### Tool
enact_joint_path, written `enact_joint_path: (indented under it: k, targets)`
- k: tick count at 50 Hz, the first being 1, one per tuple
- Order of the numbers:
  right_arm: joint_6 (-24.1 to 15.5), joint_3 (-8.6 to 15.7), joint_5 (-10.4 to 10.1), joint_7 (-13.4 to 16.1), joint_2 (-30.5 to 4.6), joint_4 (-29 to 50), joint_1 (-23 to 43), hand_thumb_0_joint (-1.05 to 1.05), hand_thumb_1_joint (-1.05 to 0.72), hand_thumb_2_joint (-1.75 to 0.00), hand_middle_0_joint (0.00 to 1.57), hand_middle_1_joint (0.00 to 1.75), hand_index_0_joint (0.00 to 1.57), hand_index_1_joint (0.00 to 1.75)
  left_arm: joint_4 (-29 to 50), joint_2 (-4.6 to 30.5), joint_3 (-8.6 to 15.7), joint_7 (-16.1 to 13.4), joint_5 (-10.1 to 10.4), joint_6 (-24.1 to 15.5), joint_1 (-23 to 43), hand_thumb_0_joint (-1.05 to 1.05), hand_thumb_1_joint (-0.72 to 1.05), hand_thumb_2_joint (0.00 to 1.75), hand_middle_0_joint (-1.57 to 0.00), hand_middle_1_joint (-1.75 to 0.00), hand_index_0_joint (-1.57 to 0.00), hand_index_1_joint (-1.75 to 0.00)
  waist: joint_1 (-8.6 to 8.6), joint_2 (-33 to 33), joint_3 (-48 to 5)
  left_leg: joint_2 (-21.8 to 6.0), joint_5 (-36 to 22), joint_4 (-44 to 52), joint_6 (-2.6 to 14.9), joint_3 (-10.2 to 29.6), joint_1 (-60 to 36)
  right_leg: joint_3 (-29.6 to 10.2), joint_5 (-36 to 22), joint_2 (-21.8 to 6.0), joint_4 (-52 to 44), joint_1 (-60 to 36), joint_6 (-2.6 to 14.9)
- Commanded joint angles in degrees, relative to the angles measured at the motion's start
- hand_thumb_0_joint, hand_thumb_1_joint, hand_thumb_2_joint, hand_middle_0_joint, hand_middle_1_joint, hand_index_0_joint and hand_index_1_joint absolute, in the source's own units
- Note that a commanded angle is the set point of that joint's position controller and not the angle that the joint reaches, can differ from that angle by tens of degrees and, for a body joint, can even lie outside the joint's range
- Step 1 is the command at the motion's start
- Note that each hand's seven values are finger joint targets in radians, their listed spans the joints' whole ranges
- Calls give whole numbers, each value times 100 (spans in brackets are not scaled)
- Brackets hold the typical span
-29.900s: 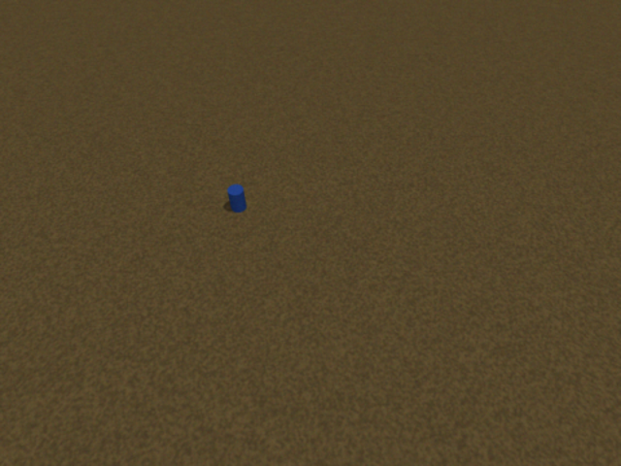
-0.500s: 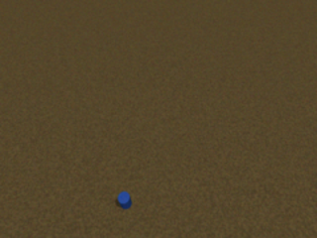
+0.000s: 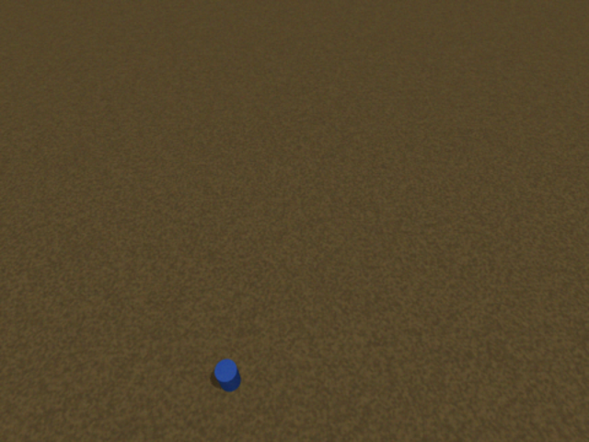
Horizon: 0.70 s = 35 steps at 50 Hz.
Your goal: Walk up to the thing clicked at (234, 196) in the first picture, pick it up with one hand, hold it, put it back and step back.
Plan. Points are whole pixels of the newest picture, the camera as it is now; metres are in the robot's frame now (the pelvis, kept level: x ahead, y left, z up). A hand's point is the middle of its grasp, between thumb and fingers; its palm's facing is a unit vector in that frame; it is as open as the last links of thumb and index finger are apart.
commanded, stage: stand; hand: left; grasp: from above
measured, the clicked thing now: (228, 375) +0.41 +0.22 -0.73
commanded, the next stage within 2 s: step back in 0.72 s
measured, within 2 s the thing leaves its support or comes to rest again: neither
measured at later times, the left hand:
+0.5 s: hand out of the picture +0.08 +0.24 -0.16, palm faces +0.00 -0.94 -0.34, open 7.4 cm
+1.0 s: hand out of the picture +0.08 +0.30 -0.18, palm faces -0.03 -0.92 -0.39, open 7.4 cm
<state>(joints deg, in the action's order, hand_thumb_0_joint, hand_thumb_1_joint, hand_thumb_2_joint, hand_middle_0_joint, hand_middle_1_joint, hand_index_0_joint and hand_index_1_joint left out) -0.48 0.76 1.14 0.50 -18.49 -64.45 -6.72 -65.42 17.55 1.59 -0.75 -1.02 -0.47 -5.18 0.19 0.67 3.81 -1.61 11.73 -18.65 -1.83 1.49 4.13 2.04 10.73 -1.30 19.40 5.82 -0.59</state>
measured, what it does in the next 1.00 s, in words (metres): shifts its weight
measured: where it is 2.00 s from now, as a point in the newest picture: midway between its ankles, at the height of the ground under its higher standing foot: outside the picture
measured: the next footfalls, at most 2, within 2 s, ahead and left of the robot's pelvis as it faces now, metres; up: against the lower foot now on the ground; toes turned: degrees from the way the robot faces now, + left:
right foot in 1.52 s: -0.18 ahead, -0.08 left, +0.00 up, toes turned -5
left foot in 1.90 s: -0.27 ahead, +0.15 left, +0.00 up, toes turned -3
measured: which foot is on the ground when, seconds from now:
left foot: down 0.00-1.00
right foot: down 0.00-1.00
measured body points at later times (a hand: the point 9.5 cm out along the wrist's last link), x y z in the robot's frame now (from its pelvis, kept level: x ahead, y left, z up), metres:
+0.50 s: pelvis +0.00 +0.00 +0.00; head +0.01 -0.01 +0.45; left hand +0.08 +0.29 -0.13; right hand +0.07 -0.30 -0.14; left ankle -0.01 +0.14 -0.75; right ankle +0.00 -0.12 -0.75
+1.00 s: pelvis -0.05 +0.04 -0.02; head +0.01 +0.04 +0.42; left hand +0.08 +0.35 -0.15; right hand +0.03 -0.30 -0.14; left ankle -0.06 +0.14 -0.74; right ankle +0.00 -0.12 -0.75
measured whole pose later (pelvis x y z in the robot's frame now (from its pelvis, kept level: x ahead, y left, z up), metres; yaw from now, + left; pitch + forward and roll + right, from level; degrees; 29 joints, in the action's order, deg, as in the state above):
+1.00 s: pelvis -0.05 +0.04 -0.02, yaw +0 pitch -1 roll +0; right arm 2.0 3.3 0.3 -0.7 -23.4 -56.1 -6.8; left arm -54.5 22.1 3.4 -1.2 -1.5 2.3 -2.7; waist -1.0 -1.1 9.4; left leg 1.7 21.8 -40.4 2.0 1.7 16.3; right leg 0.2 13.3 -3.7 33.9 19.2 -2.0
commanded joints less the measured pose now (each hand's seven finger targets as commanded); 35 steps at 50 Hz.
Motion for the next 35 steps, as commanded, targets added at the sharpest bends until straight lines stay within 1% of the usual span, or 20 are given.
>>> enact_joint_path:
  k: [1, 4, 6, 7, 8, 11, 13, 14, 15, 16, 20, 22, 24, 26, 27, 28, 29, 30, 32, 35]
  targets:
    - [-113, 207, -7, 88, -1138, 290, 192, 0, -90, -90, 20, 30, 20, 30, 329, 1231, 229, -52, 23, -110, 229, 0, 90, 90, -20, -30, -20, -30, 18, 23, -564, -544, -1203, 244, 225, 304, 139, -484, -1156, -614, -221, -285, 150]
    - [-115, 204, -15, 88, -1139, 287, 227, 0, -90, -90, 20, 30, 20, 30, 304, 1200, 211, -46, 27, -105, 214, 0, 90, 90, -20, -30, -20, -30, 22, -30, -579, -569, -1370, 221, 227, 301, 18, -454, -1248, -600, -202, -223, 140]
    - [-92, 191, -13, 75, -1100, 260, 205, 0, -90, -90, 20, 30, 20, 30, 276, 1207, 200, -44, 23, -105, 215, 0, 90, 90, -20, -30, -20, -30, 8, -176, -446, -526, -983, 291, 219, 309, 186, -448, -874, -573, -287, -202, 122]
    - [-87, 214, -9, 76, -1152, 282, 229, 0, -90, -90, 20, 30, 20, 30, 294, 1228, 202, -47, 15, -112, 204, 0, 90, 90, -20, -30, -20, -30, 10, -129, -535, -554, -1096, 248, 245, 296, 71, -472, -1037, -603, -270, -208, 138]
    - [-77, 201, -18, 66, -1118, 256, 183, 0, -90, -90, 20, 30, 20, 30, 282, 1213, 189, -43, 23, -116, 199, 0, 90, 90, -20, -30, -20, -30, -5, -196, -426, -521, -929, 279, 221, 304, 189, -474, -874, -587, -323, -169, 124]
    - [-97, 196, -21, 62, -1148, 276, 211, 0, -90, -90, 20, 30, 20, 30, 331, 1243, 186, -40, 26, -130, 227, 0, 90, 90, -20, -30, -20, -30, -13, -36, -527, -558, -1168, 239, 224, 290, 76, -493, -1144, -618, -253, -200, 150]
    - [-95, 191, -11, 66, -1148, 266, 197, 0, -90, -90, 20, 30, 20, 30, 329, 1278, 198, -42, 35, -115, 246, 0, 90, 90, -20, -30, -20, -30, -18, 13, -488, -543, -1003, 308, 218, 282, 182, -500, -972, -610, -271, -209, 151]
    - [-95, 203, -14, 63, -1164, 270, 225, 0, -90, -90, 20, 30, 20, 30, 335, 1276, 190, -45, 31, -120, 208, 0, 90, 90, -20, -30, -20, -30, 9, -10, -495, -567, -1136, 289, 228, 306, 143, -482, -1069, -613, -249, -236, 165]
    - [-98, 197, -22, 59, -1158, 270, 246, 0, -90, -90, 20, 30, 20, 30, 314, 1244, 177, -36, 34, -124, 175, 0, 90, 90, -20, -30, -20, -30, 16, -55, -483, -555, -1091, 279, 227, 306, 119, -487, -1029, -600, -268, -178, 147]
    - [-102, 199, -15, 61, -1152, 282, 244, 0, -90, -90, 20, 30, 20, 30, 335, 1269, 184, -36, 27, -123, 209, 0, 90, 90, -20, -30, -20, -30, -2, -50, -550, -573, -1207, 263, 227, 278, 38, -488, -1139, -613, -227, -185, 164]
    - [-95, 203, -18, 59, -1191, 277, 214, 0, -90, -90, 20, 30, 20, 30, 334, 1292, 180, -39, 34, -131, 200, 0, 90, 90, -20, -30, -20, -30, -21, -72, -568, -565, -1213, 261, 240, 273, 69, -489, -1232, -613, -223, -232, 157]
    - [-100, 183, -31, 53, -1167, 261, 200, 0, -90, -90, 20, 30, 20, 30, 321, 1276, 171, -28, 43, -123, 166, 0, 90, 90, -20, -30, -20, -30, -11, -39, -453, -549, -1031, 303, 221, 272, 84, -518, -1018, -600, -296, -116, 147]
    - [-98, 193, -24, 52, -1185, 271, 216, 0, -90, -90, 20, 30, 20, 30, 344, 1299, 172, -24, 38, -132, 175, 0, 90, 90, -20, -30, -20, -30, -2, -50, -519, -575, -1081, 294, 234, 277, 64, -514, -1085, -616, -256, -181, 168]
    - [-95, 179, -22, 45, -1148, 269, 201, 0, -90, -90, 20, 30, 20, 30, 336, 1332, 183, -26, 44, -125, 202, 0, 90, 90, -20, -30, -20, -30, -15, -86, -487, -552, -996, 349, 216, 279, 130, -505, -964, -592, -288, -193, 160]
    - [-101, 197, -23, 55, -1224, 284, 236, 0, -90, -90, 20, 30, 20, 30, 353, 1316, 183, -20, 41, -121, 181, 0, 90, 90, -20, -30, -20, -30, 1, -16, -539, -576, -1018, 311, 243, 249, 35, -548, -1044, -616, -267, -158, 181]
    - [-103, 184, -30, 46, -1176, 267, 239, 0, -90, -90, 20, 30, 20, 30, 325, 1314, 172, -17, 39, -120, 131, 0, 90, 90, -20, -30, -20, -30, 17, -43, -432, -557, -987, 338, 215, 278, 52, -517, -990, -584, -295, -85, 170]
    - [-103, 180, -24, 47, -1206, 271, 182, 0, -90, -90, 20, 30, 20, 30, 353, 1326, 175, -15, 51, -126, 200, 0, 90, 90, -20, -30, -20, -30, -25, -20, -472, -566, -989, 342, 226, 251, 107, -555, -1012, -612, -274, -167, 180]
    - [-101, 183, -33, 43, -1187, 281, 245, 0, -90, -90, 20, 30, 20, 30, 346, 1314, 171, -17, 44, -126, 156, 0, 90, 90, -20, -30, -20, -30, 11, -47, -464, -571, -1041, 354, 217, 274, 82, -510, -1022, -587, -264, -150, 170]
    - [-98, 178, -22, 41, -1208, 258, 160, 0, -90, -90, 20, 30, 20, 30, 331, 1316, 171, -12, 49, -125, 164, 0, 90, 90, -20, -30, -20, -30, -8, -76, -391, -548, -735, 395, 226, 263, 214, -551, -764, -590, -322, -133, 169]
    - [-104, 180, -29, 34, -1199, 302, 223, 0, -90, -90, 20, 30, 20, 30, 340, 1344, 170, -8, 36, -134, 125, 0, 90, 90, -20, -30, -20, -30, -2, -91, -443, -576, -914, 354, 236, 274, 49, -536, -893, -594, -308, -60, 169]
